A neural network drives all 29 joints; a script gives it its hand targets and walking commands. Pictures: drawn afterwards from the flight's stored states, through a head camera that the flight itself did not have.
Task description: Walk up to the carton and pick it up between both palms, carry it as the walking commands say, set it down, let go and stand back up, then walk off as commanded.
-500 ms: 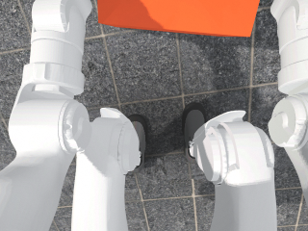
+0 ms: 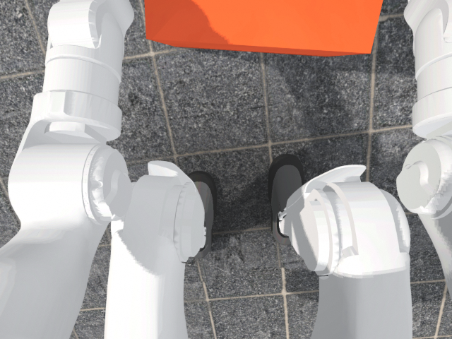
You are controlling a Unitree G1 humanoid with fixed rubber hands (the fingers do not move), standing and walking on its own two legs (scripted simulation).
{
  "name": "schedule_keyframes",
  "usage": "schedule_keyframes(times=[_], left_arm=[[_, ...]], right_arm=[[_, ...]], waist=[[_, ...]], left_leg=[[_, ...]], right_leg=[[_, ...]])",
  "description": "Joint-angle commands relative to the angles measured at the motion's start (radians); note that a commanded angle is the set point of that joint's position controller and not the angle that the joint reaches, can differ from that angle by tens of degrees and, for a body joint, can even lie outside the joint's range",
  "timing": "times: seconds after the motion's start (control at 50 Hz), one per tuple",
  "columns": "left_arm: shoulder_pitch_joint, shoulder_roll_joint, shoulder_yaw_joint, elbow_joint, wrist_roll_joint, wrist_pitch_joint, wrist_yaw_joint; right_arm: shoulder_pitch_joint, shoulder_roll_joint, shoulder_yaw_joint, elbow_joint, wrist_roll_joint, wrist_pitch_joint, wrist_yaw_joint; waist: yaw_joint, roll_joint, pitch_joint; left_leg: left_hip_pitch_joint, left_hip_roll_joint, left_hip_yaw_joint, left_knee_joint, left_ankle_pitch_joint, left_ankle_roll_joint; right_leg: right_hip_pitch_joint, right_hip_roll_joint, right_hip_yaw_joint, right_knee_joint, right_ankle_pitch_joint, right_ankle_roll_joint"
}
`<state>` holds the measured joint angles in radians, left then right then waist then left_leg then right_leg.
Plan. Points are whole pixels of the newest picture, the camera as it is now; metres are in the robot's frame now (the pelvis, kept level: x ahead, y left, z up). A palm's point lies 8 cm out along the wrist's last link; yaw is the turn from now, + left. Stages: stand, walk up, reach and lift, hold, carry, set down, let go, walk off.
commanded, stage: set down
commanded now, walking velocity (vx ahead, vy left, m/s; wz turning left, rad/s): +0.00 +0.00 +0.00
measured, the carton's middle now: out of the picture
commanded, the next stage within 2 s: none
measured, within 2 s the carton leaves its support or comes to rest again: neither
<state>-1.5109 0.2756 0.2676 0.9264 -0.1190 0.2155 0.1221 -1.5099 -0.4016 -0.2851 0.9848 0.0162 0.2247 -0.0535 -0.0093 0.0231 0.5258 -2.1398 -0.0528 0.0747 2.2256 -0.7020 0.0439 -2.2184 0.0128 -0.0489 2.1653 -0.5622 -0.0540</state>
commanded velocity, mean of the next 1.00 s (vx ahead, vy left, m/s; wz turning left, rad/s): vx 0.00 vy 0.00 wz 0.00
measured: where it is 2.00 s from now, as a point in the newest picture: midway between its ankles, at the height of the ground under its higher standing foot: (241, 220)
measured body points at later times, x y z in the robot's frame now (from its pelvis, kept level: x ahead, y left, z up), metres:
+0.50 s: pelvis +0.00 +0.00 -0.01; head +0.39 -0.01 +0.20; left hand +0.56 +0.15 -0.21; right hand +0.55 -0.22 -0.22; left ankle +0.08 +0.09 -0.34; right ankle +0.12 -0.10 -0.35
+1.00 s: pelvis +0.00 +0.00 -0.01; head +0.39 -0.01 +0.19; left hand +0.57 +0.15 -0.22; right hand +0.55 -0.22 -0.22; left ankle +0.08 +0.09 -0.35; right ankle +0.12 -0.10 -0.35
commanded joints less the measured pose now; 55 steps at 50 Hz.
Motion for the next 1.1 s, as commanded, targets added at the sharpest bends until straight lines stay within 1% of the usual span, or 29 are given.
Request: schedule_keyframes(times=[0.0,0.04,0.06,0.1,0.12,0.18,0.22,0.24,0.28,0.3,0.32,0.38,0.4,0.42,0.46,0.5,0.58,0.6,0.68,0.74,0.78,0.8,0.82,0.9,0.94,0.96,1.0,1.04,1.08], left_arm=[[-0.568,-0.648,-0.417,-0.052,-0.071,-0.009,-0.294],[-0.587,-0.642,-0.438,-0.125,-0.081,-0.032,-0.289],[-0.606,-0.645,-0.428,-0.084,-0.083,-0.017,-0.288],[-0.540,-0.676,-0.412,-0.024,-0.071,-0.011,-0.294],[-0.549,-0.657,-0.402,-0.100,-0.058,-0.027,-0.293],[-0.500,-0.654,-0.353,0.009,-0.027,-0.002,-0.301],[-0.554,-0.638,-0.377,-0.036,-0.033,-0.003,-0.298],[-0.559,-0.644,-0.405,-0.044,-0.064,-0.009,-0.298],[-0.484,-0.633,-0.369,0.010,-0.026,-0.001,-0.301],[-0.537,-0.620,-0.381,-0.044,-0.042,-0.015,-0.296],[-0.523,-0.628,-0.378,-0.036,-0.035,-0.010,-0.295],[-0.532,-0.648,-0.392,-0.017,-0.054,-0.010,-0.306],[-0.533,-0.623,-0.382,-0.025,-0.042,-0.009,-0.304],[-0.520,-0.613,-0.370,-0.005,-0.040,-0.018,-0.300],[-0.525,-0.589,-0.359,0.017,-0.019,-0.003,-0.298],[-0.479,-0.585,-0.374,0.001,-0.033,-0.006,-0.301],[-0.467,-0.593,-0.325,0.029,-0.007,-0.006,-0.300],[-0.460,-0.555,-0.348,0.045,-0.010,-0.006,-0.295],[-0.487,-0.393,-0.307,0.032,-0.019,-0.025,-0.261],[-0.442,-0.321,-0.291,0.055,0.015,-0.028,-0.226],[-0.450,-0.263,-0.282,0.046,0.000,-0.039,-0.213],[-0.403,-0.210,-0.266,0.060,0.025,-0.042,-0.197],[-0.463,-0.155,-0.257,0.026,0.005,-0.052,-0.185],[-0.450,0.001,-0.252,0.048,0.010,-0.058,-0.127],[-0.445,0.116,-0.223,0.047,0.020,-0.075,-0.098],[-0.460,0.134,-0.207,0.070,0.022,-0.069,-0.082],[-0.473,0.178,-0.213,0.011,0.006,-0.077,-0.058],[-0.445,0.152,-0.204,0.107,0.004,-0.071,-0.053],[-0.496,0.211,-0.193,0.057,-0.013,-0.083,-0.040]], right_arm=[[-0.517,0.620,0.228,-0.025,0.105,-0.042,0.265],[-0.545,0.675,0.266,-0.079,0.125,-0.051,0.266],[-0.528,0.612,0.248,-0.043,0.115,-0.048,0.262],[-0.518,0.647,0.239,0.009,0.098,-0.044,0.272],[-0.496,0.634,0.249,-0.069,0.115,-0.047,0.271],[-0.500,0.621,0.225,0.025,0.103,-0.030,0.285],[-0.467,0.623,0.203,-0.011,0.092,-0.037,0.279],[-0.458,0.611,0.194,0.002,0.088,-0.041,0.281],[-0.444,0.611,0.182,0.036,0.066,-0.034,0.290],[-0.479,0.606,0.200,-0.037,0.070,-0.045,0.288],[-0.480,0.615,0.217,-0.030,0.078,-0.045,0.287],[-0.446,0.589,0.193,0.029,0.072,-0.040,0.272],[-0.441,0.624,0.180,0.071,0.064,-0.029,0.278],[-0.431,0.627,0.181,0.031,0.065,-0.042,0.281],[-0.413,0.602,0.161,0.070,0.048,-0.031,0.290],[-0.405,0.569,0.163,0.038,0.035,-0.033,0.282],[-0.394,0.538,0.149,0.049,0.024,-0.039,0.276],[-0.388,0.507,0.132,0.091,0.017,-0.043,0.268],[-0.462,0.409,0.124,0.028,0.042,-0.061,0.231],[-0.388,0.315,0.095,0.089,0.023,-0.063,0.210],[-0.382,0.257,0.072,0.081,0.005,-0.082,0.187],[-0.356,0.194,0.053,0.128,0.004,-0.079,0.176],[-0.408,0.129,0.079,0.058,0.020,-0.099,0.153],[-0.435,0.039,0.092,0.062,0.057,-0.108,0.104],[-0.387,-0.089,0.053,0.140,0.031,-0.113,0.072],[-0.423,-0.115,0.054,0.119,0.038,-0.120,0.056],[-0.456,-0.182,0.040,0.053,0.050,-0.140,0.029],[-0.416,-0.209,0.065,0.146,0.086,-0.136,0.025],[-0.412,-0.205,0.030,0.140,0.072,-0.140,0.017]], waist=[[-0.160,-0.006,-0.945],[-0.120,0.013,-1.014],[-0.171,-0.012,-0.959],[-0.148,0.001,-0.900],[-0.138,-0.008,-0.944],[-0.111,0.007,-0.819],[-0.133,0.005,-0.825],[-0.177,-0.002,-0.851],[-0.156,0.026,-0.767],[-0.165,-0.010,-0.829],[-0.137,-0.008,-0.819],[-0.169,0.006,-0.803],[-0.146,0.015,-0.743],[-0.179,-0.009,-0.777],[-0.140,0.025,-0.713],[-0.169,0.009,-0.755],[-0.160,0.018,-0.733],[-0.180,-0.004,-0.731],[-0.157,-0.010,-0.726],[-0.128,0.003,-0.757],[-0.175,-0.040,-0.778],[-0.143,0.015,-0.752],[-0.171,-0.006,-0.791],[-0.115,-0.012,-0.867],[-0.137,0.003,-0.853],[-0.110,-0.009,-0.898],[-0.125,0.002,-1.007],[-0.122,0.024,-0.950],[-0.134,-0.009,-1.009]], left_leg=[[0.333,-0.028,-0.169,-0.099,0.386,-0.004],[0.348,-0.031,-0.158,-0.073,0.468,-0.004],[0.372,-0.022,-0.184,-0.086,0.463,-0.011],[0.327,-0.030,-0.177,-0.073,0.442,-0.005],[0.288,-0.030,-0.168,-0.076,0.447,-0.011],[0.279,-0.030,-0.153,-0.070,0.379,-0.004],[0.274,-0.026,-0.161,-0.087,0.342,-0.001],[0.309,-0.027,-0.168,-0.086,0.352,-0.002],[0.323,-0.026,-0.187,-0.083,0.376,-0.002],[0.311,-0.031,-0.180,-0.078,0.377,0.000],[0.308,-0.019,-0.177,-0.075,0.415,0.003],[0.245,-0.025,-0.170,-0.058,0.362,-0.010],[0.243,-0.022,-0.167,-0.069,0.364,-0.009],[0.268,-0.018,-0.176,-0.071,0.361,-0.003],[0.280,-0.021,-0.193,-0.090,0.336,-0.003],[0.265,-0.021,-0.189,-0.070,0.352,0.000],[0.261,-0.018,-0.176,-0.070,0.369,-0.021],[0.225,-0.015,-0.193,-0.078,0.317,-0.016],[0.285,-0.022,-0.167,-0.080,0.318,-0.013],[0.287,-0.013,-0.168,-0.075,0.324,-0.023],[0.292,-0.010,-0.202,-0.095,0.342,-0.017],[0.295,-0.012,-0.162,-0.100,0.287,-0.044],[0.294,-0.009,-0.183,-0.077,0.356,-0.036],[0.317,-0.014,-0.176,-0.100,0.359,-0.041],[0.329,-0.005,-0.183,-0.082,0.409,-0.045],[0.324,-0.014,-0.188,-0.096,0.376,-0.052],[0.380,-0.012,-0.195,-0.079,0.472,-0.051],[0.286,-0.009,-0.170,-0.084,0.383,-0.062],[0.314,-0.010,-0.172,-0.078,0.407,-0.060]], right_leg=[[0.556,0.017,0.083,-0.011,0.364,-0.008],[0.593,0.018,0.107,-0.002,0.444,-0.016],[0.542,0.012,0.089,0.005,0.415,-0.012],[0.495,0.015,0.101,-0.006,0.375,-0.017],[0.599,0.011,0.118,0.010,0.444,-0.010],[0.480,0.017,0.125,-0.027,0.311,-0.011],[0.497,0.014,0.103,-0.012,0.312,-0.013],[0.480,0.014,0.087,-0.007,0.314,-0.016],[0.404,0.010,0.097,-0.004,0.278,-0.014],[0.488,0.018,0.098,-0.007,0.325,-0.016],[0.486,0.009,0.107,-0.007,0.347,-0.009],[0.491,0.011,0.112,-0.003,0.340,-0.013],[0.493,0.009,0.135,-0.017,0.320,-0.019],[0.499,0.007,0.115,-0.002,0.345,-0.016],[0.405,0.014,0.110,-0.008,0.246,-0.018],[0.470,0.010,0.112,0.002,0.306,-0.018],[0.473,0.000,0.131,-0.010,0.314,-0.019],[0.475,0.006,0.116,-0.008,0.283,-0.018],[0.477,0.009,0.095,-0.004,0.275,0.004],[0.504,0.001,0.107,-0.009,0.290,-0.001],[0.476,0.004,0.076,0.011,0.288,0.011],[0.503,0.002,0.086,-0.028,0.265,0.003],[0.519,0.001,0.096,0.002,0.332,0.005],[0.590,-0.004,0.097,0.004,0.363,0.025],[0.554,0.000,0.100,0.009,0.369,0.022],[0.593,-0.006,0.102,0.014,0.362,0.028],[0.631,-0.004,0.093,0.042,0.452,0.033],[0.645,-0.005,0.108,0.019,0.455,0.017],[0.631,-0.005,0.098,0.024,0.454,0.026]])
